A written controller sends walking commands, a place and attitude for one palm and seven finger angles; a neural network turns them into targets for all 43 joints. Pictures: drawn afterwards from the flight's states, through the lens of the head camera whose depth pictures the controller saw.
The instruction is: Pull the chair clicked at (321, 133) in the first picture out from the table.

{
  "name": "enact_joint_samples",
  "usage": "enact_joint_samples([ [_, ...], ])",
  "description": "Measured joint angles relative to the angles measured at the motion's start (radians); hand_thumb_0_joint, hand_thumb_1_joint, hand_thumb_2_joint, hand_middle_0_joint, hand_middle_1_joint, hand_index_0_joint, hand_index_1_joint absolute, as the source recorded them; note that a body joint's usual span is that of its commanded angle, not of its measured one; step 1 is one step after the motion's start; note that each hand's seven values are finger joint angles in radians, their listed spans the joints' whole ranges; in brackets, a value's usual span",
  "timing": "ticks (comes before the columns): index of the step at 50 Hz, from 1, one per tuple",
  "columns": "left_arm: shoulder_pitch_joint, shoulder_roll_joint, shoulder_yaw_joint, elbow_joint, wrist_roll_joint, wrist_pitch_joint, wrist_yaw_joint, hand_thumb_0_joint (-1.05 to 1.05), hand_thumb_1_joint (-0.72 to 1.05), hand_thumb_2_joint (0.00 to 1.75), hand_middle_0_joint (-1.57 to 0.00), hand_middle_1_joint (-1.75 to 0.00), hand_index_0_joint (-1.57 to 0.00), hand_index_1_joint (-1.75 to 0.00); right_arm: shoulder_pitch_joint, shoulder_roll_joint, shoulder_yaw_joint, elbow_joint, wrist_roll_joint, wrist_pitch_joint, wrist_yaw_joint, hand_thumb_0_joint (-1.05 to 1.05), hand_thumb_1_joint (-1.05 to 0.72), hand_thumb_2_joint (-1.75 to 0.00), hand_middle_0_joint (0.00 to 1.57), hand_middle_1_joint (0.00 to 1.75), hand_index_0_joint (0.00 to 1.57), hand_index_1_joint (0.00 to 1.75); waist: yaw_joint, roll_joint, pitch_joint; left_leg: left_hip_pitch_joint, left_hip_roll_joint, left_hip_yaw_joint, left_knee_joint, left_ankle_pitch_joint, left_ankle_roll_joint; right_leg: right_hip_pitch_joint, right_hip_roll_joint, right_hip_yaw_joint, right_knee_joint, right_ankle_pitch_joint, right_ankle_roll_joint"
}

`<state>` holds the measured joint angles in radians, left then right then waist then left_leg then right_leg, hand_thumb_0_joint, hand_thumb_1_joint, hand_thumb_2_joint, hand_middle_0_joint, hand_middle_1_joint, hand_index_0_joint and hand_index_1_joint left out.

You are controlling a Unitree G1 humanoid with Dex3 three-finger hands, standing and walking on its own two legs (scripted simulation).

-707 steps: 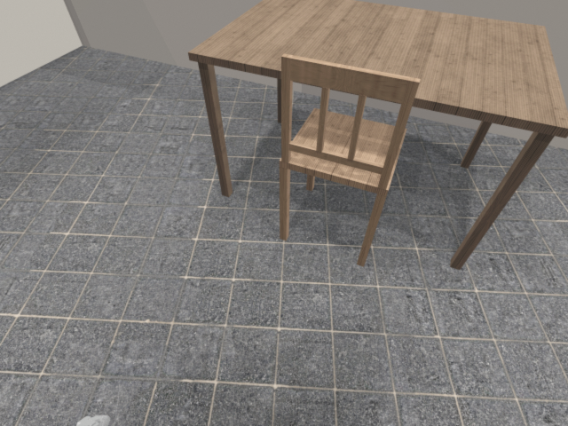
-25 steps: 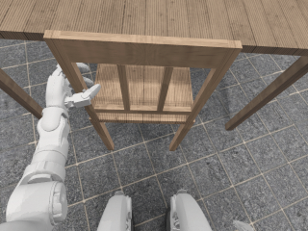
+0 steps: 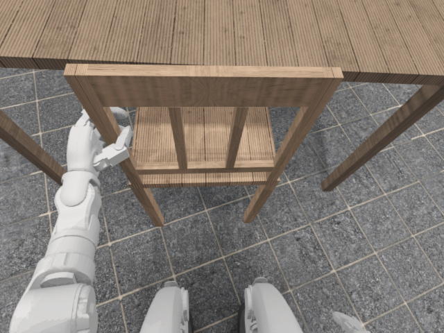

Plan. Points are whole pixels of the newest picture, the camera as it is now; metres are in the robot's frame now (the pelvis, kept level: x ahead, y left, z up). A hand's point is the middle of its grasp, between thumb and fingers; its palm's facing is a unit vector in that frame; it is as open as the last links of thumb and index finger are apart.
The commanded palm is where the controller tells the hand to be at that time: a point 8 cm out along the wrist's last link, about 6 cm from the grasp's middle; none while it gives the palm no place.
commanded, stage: hook a spindle and tug to test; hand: left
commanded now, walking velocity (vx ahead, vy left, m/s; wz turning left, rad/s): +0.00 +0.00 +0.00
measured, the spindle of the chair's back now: (179, 139) +0.46 +0.07 -0.01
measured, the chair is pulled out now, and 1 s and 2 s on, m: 0.01 0.07 0.15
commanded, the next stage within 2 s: step backward, pulling the chair out in 0.24 s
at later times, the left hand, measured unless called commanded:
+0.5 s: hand (123, 156) +0.41 +0.16 +0.03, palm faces +0.13 -0.99 -0.11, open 5.9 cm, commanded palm +0.39 +0.21 +0.02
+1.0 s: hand (140, 192) +0.34 +0.13 +0.03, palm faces +0.05 -0.99 -0.14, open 5.8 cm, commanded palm +0.33 +0.18 +0.04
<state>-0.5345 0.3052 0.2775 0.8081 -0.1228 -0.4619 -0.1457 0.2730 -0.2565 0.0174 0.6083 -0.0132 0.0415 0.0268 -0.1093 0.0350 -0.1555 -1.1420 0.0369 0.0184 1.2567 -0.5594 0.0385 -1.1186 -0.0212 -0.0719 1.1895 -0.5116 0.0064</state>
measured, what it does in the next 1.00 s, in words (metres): rises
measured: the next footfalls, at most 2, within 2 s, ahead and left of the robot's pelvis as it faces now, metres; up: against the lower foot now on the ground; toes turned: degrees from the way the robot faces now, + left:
left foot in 1.74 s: -0.09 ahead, +0.17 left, +0.00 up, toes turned +0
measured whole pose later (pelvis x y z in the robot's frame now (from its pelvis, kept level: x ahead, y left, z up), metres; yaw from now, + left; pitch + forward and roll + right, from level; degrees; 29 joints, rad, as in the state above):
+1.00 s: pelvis -0.02 +0.00 +0.10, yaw -2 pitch +5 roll -1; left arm -0.46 0.19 0.09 0.99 -0.09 -0.21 0.10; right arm 0.23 -0.25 0.00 0.68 0.07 0.11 -0.13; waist -0.07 0.00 0.11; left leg -0.44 0.03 0.10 0.59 -0.25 0.03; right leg -0.45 0.00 -0.01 0.55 -0.19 0.01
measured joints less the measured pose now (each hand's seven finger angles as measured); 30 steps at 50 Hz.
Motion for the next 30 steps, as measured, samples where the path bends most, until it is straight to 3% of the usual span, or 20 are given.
enact_joint_samples([
  [18, 0.121, -0.037, -0.033, -0.122, -0.013, 0.007, -0.008, 0.01, 0.66, 0.72, -0.45, -1.44, -0.42, -1.45, -0.025, 0.0, -0.005, -0.017, 0.003, -0.036, -0.011, 0.01, -0.9, -0.9, 0.21, 0.3, 0.2, 0.3, 0.019, -0.005, -0.003, 0.033, -0.003, 0.002, -0.008, -0.009, -0.004, 0.029, -0.002, 0.003, 0.001, -0.014, -0.002],
  [19, 0.114, -0.038, -0.038, -0.134, 0.004, 0.03, 0.013, 0.01, 0.65, 0.72, -0.45, -1.43, -0.42, -1.45, -0.034, 0.005, -0.007, -0.019, 0.014, -0.019, -0.02, 0.01, -0.9, -0.9, 0.21, 0.3, 0.2, 0.3, 0.022, -0.011, 0.024, 0.059, -0.005, 0.004, -0.015, -0.008, -0.004, 0.053, -0.004, 0.004, -0.003, -0.014, -0.002],
  [22, 0.106, -0.046, -0.082, -0.158, 0.057, 0.183, 0.129, 0.03, 0.64, 0.74, -0.43, -1.35, -0.42, -1.45, -0.05, 0.029, -0.011, -0.033, 0.05, 0.044, -0.071, 0.01, -0.9, -0.9, 0.2, 0.3, 0.2, 0.3, 0.027, -0.013, 0.113, 0.216, -0.013, 0.012, -0.128, 0.033, -0.005, 0.207, -0.008, 0.011, -0.109, 0.022, 0.006],
  [24, 0.107, -0.071, -0.097, -0.102, 0.047, 0.249, 0.189, 0.04, 0.64, 0.74, -0.38, -1.27, -0.42, -1.45, -0.04, 0.039, -0.003, -0.035, 0.064, 0.066, -0.097, 0.01, -0.9, -0.9, 0.2, 0.3, 0.2, 0.3, 0.028, -0.007, 0.125, 0.319, -0.017, 0.019, -0.239, 0.074, 0.001, 0.307, -0.007, 0.016, -0.219, 0.066, 0.008],
  [27, 0.086, -0.097, -0.111, 0.027, 0.036, 0.268, 0.226, 0.07, 0.64, 0.74, -0.34, -1.17, -0.44, -1.45, -0.018, 0.045, 0.018, -0.021, 0.073, 0.079, -0.119, 0.01, -0.9, -0.9, 0.2, 0.3, 0.2, 0.3, 0.032, -0.015, 0.126, 0.446, -0.02, 0.028, -0.393, 0.136, -0.003, 0.43, -0.004, 0.022, -0.369, 0.13, 0.01],
  [30, 0.047, -0.099, -0.145, 0.13, 0.06, 0.279, 0.24, 0.1, 0.63, 0.73, -0.34, -1.14, -0.46, -1.45, -0.007, 0.038, 0.021, 0.003, 0.076, 0.083, -0.13, 0.01, -0.9, -0.9, 0.21, 0.3, 0.2, 0.3, 0.033, -0.024, 0.14, 0.535, -0.021, 0.027, -0.497, 0.184, -0.005, 0.518, 0.0, 0.018, -0.474, 0.19, 0.012],
])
